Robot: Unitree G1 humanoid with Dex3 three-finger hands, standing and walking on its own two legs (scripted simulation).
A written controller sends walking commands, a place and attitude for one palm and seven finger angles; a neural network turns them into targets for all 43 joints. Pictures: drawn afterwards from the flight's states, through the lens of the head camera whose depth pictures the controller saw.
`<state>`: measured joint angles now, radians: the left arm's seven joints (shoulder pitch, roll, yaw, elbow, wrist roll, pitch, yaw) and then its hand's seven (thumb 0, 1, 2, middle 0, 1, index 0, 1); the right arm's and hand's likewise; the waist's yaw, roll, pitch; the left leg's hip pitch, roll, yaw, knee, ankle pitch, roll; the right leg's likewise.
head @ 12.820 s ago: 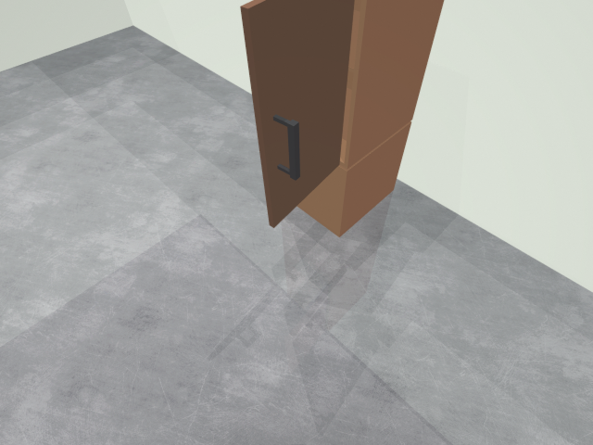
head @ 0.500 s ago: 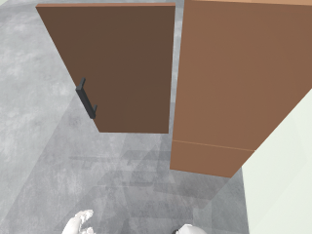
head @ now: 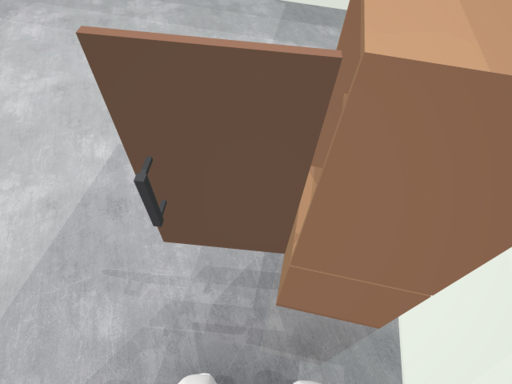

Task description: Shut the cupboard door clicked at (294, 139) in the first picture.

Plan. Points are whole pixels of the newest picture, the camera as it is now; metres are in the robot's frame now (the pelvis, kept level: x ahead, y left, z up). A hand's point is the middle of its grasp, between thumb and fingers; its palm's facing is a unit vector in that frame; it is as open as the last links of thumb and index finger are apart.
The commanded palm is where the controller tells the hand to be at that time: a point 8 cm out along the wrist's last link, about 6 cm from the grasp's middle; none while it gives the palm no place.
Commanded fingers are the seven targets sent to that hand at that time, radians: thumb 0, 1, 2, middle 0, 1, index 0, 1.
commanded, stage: come to a stop and stand still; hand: left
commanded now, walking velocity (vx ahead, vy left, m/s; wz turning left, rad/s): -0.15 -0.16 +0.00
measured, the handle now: (153, 194) +0.45 +0.24 -0.06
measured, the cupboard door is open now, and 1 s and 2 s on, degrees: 97 97 97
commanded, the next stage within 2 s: look again from close up in 1.26 s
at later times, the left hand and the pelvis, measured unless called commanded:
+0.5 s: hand out of the picture +0.02 +0.12 -0.17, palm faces +0.00 -0.98 -0.20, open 7.3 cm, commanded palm none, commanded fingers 0.00 0.90 0.90 -0.20 -0.30 -0.20 -0.30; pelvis -0.04 -0.06 +0.00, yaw +0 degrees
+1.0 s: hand out of the picture -0.03 +0.10 -0.16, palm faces +0.01 -0.98 -0.17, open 7.3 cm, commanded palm none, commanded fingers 0.00 0.90 0.90 -0.20 -0.30 -0.20 -0.30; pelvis -0.03 -0.07 +0.01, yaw -1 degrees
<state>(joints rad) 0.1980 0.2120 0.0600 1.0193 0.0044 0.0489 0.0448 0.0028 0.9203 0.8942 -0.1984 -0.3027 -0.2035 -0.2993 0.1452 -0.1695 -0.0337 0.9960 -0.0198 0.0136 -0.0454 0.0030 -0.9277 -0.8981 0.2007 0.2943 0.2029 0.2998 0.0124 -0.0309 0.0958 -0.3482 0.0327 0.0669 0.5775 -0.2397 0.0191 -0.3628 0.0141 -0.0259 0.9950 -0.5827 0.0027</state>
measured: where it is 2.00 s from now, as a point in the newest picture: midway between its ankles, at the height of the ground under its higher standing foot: outside the picture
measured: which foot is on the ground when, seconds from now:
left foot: down 0.00-0.26, up 0.28-0.44, down 0.46-1.00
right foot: up 0.00-0.24, down 0.26-1.00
